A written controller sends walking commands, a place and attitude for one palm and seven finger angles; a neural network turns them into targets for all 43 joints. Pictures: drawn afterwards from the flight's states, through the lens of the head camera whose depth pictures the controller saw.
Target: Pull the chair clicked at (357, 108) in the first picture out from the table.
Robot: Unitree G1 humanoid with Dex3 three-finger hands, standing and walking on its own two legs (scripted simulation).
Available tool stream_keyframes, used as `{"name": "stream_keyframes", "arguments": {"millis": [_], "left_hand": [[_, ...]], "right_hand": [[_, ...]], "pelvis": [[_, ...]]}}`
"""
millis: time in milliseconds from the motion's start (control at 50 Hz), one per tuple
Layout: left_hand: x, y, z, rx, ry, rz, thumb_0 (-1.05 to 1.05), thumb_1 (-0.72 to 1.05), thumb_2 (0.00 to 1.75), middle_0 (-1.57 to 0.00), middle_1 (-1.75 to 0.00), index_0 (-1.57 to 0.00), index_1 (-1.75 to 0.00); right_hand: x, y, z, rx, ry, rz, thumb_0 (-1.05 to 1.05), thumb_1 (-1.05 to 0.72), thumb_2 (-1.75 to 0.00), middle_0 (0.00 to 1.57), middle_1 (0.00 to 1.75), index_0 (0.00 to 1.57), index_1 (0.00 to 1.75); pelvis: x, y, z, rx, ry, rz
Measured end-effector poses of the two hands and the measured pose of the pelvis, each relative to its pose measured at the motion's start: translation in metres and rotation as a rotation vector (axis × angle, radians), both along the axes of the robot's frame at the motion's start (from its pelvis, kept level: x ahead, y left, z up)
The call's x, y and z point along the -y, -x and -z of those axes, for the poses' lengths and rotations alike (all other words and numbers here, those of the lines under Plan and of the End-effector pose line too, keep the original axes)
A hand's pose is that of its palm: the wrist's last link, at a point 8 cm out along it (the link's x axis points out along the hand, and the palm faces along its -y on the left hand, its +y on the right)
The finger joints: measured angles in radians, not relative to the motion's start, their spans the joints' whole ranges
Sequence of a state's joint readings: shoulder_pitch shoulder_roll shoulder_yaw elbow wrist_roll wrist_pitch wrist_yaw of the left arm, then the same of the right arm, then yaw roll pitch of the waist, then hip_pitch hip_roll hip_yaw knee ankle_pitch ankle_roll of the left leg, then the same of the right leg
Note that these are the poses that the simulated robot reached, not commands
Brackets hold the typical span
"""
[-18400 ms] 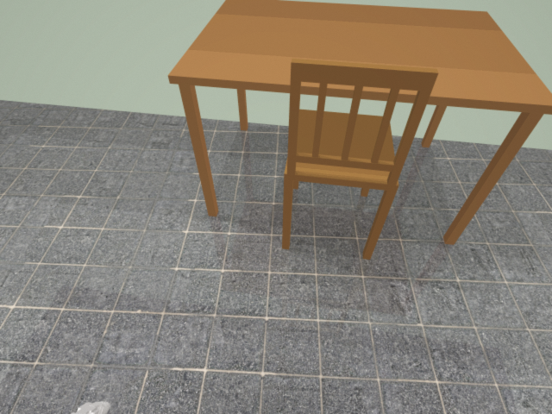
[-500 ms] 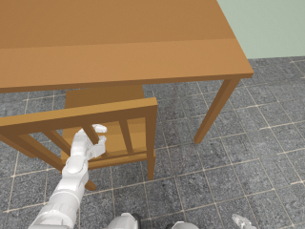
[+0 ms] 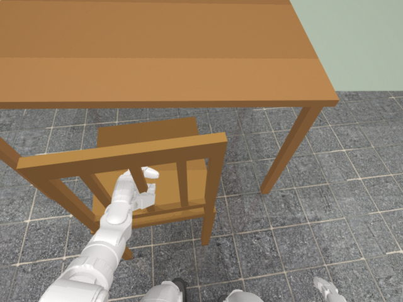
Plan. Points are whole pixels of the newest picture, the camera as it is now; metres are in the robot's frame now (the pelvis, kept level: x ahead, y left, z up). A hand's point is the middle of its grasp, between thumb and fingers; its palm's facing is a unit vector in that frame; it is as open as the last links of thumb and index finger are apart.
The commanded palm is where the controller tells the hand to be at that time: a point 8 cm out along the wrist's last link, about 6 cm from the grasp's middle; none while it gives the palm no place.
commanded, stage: step backward, pulling the chair out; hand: left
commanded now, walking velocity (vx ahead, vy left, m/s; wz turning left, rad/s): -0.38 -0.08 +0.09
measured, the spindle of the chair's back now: (144, 190) +0.37 +0.15 -0.09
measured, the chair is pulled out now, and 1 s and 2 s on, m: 0.15 0.23 0.37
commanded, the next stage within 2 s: none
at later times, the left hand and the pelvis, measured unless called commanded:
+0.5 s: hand (147, 208) +0.31 +0.13 -0.06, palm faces -0.04 -0.99 -0.14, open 5.2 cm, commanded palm +0.28 +0.18 -0.06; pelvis -0.04 +0.02 +0.00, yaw +6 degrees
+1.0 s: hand (137, 236) +0.25 +0.14 -0.07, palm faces -0.04 -0.99 -0.16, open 5.3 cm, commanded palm +0.23 +0.20 -0.06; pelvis -0.09 +0.03 +0.00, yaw +3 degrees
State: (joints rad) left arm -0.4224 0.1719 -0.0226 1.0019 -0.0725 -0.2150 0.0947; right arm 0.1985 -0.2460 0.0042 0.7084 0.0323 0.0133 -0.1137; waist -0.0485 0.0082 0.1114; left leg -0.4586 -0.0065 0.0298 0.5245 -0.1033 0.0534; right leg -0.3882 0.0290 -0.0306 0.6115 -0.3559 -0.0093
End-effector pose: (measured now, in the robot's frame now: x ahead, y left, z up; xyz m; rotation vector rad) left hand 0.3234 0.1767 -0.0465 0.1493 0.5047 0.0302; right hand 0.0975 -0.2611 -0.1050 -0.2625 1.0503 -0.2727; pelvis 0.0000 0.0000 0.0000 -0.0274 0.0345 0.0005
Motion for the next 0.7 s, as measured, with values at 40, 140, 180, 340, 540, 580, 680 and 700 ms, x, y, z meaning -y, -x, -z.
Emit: {"name": "stream_keyframes", "arguments": {"millis": [40,140,180,340,540,580,680,700], "left_hand": [[0.000,0.001,0.000,0.000,-0.002,-0.007,0.03,0.70,0.79,-0.31,-1.19,-0.49,-1.45],[0.001,0.010,0.000,0.002,-0.009,-0.032,0.03,0.69,0.80,-0.33,-1.19,-0.49,-1.45],[0.002,0.014,0.000,0.008,-0.016,-0.039,0.03,0.68,0.81,-0.33,-1.19,-0.49,-1.45],[0.004,0.027,-0.002,-0.025,-0.002,-0.081,0.05,0.69,0.81,-0.32,-1.19,-0.49,-1.45],[-0.006,0.032,0.000,0.003,0.011,0.060,0.03,0.71,0.78,-0.27,-1.25,-0.49,-1.45],[-0.008,0.037,0.000,0.012,0.012,0.080,0.03,0.71,0.78,-0.27,-1.25,-0.49,-1.45],[-0.012,0.053,0.001,0.030,0.000,0.082,0.03,0.70,0.79,-0.29,-1.26,-0.49,-1.45],[-0.012,0.055,0.001,0.030,-0.003,0.076,0.03,0.69,0.79,-0.30,-1.26,-0.49,-1.45]], "right_hand": [[-0.006,0.002,0.003,0.007,-0.022,-0.012,0.01,-0.91,-0.90,0.20,0.30,0.20,0.30],[-0.013,0.013,0.014,0.005,-0.082,-0.022,0.01,-0.91,-0.90,0.20,0.30,0.21,0.30],[-0.011,0.019,0.018,-0.005,-0.096,-0.016,0.01,-0.91,-0.90,0.20,0.30,0.21,0.30],[0.004,0.029,0.014,-0.081,-0.045,-0.023,0.01,-0.91,-0.90,0.20,0.30,0.21,0.30],[-0.020,0.017,0.000,-0.045,0.046,-0.050,0.01,-0.91,-0.90,0.20,0.30,0.20,0.30],[-0.033,0.019,-0.002,-0.020,0.017,-0.052,0.01,-0.91,-0.90,0.20,0.30,0.20,0.30],[-0.062,0.029,0.007,-0.007,-0.093,-0.058,0.01,-0.91,-0.90,0.20,0.30,0.20,0.30],[-0.066,0.033,0.010,-0.013,-0.111,-0.056,0.01,-0.91,-0.90,0.20,0.30,0.20,0.30]], "pelvis": [[0.003,0.005,0.001,0.007,0.003,0.002],[0.013,0.014,0.003,0.025,0.019,0.003],[0.017,0.016,0.005,0.028,0.016,-0.001],[0.009,0.018,-0.005,0.000,-0.045,-0.043],[-0.028,0.049,-0.002,-0.023,-0.040,-0.071],[-0.031,0.053,-0.002,-0.022,-0.039,-0.057],[-0.028,0.056,0.000,-0.010,-0.022,-0.034],[-0.026,0.057,0.000,-0.008,-0.017,-0.033]]}}
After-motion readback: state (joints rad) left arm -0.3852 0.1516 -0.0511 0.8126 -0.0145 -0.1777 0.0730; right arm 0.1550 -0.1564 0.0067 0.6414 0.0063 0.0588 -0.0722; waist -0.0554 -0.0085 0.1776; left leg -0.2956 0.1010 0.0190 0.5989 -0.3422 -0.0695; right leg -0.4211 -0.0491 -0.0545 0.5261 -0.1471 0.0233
